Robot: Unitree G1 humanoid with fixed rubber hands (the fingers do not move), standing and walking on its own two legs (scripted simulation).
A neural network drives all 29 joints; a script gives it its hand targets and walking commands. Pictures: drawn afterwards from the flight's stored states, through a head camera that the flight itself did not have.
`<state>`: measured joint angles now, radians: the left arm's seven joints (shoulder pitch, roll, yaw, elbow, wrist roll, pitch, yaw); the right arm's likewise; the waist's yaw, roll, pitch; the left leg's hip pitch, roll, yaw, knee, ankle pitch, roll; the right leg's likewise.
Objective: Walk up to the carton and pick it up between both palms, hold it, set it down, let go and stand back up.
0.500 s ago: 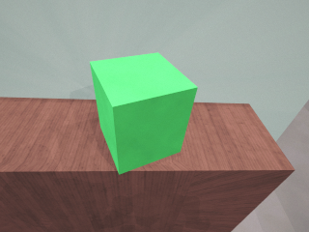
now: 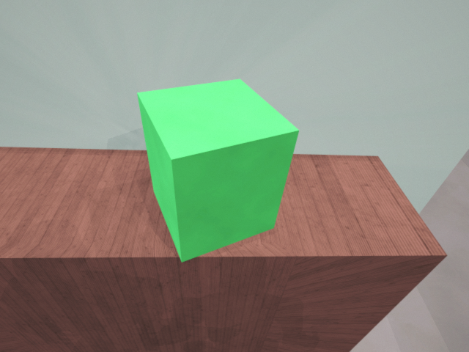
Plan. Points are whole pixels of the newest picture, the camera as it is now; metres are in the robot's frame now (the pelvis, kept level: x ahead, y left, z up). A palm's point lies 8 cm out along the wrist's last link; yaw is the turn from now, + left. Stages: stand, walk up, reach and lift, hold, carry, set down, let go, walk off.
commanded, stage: stand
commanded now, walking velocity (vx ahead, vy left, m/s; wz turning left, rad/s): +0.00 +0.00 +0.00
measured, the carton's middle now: (212, 167) +0.50 +0.05 +0.08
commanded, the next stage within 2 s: none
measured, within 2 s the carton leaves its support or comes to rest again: neither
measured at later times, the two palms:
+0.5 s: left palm out of the picture +0.09 +0.28 -0.12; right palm out of the picture +0.06 -0.28 -0.10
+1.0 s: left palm out of the picture +0.09 +0.28 -0.12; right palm out of the picture +0.06 -0.28 -0.11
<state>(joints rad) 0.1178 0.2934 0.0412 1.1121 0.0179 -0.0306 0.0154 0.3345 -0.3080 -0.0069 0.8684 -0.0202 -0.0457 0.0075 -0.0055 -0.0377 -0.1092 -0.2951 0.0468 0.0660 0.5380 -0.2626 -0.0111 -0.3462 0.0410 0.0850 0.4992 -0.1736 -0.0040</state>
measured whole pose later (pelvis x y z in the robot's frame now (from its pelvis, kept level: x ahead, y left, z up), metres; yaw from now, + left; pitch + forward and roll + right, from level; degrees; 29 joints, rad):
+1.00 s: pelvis +0.00 +0.00 +0.00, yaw +0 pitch +1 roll +0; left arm 0.12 0.29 0.04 1.11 0.02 -0.03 0.01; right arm 0.30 -0.31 -0.01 0.87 -0.02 -0.04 0.01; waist 0.00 -0.01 -0.08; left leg -0.29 0.05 0.07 0.54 -0.26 -0.01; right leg -0.35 0.04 0.08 0.50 -0.17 0.00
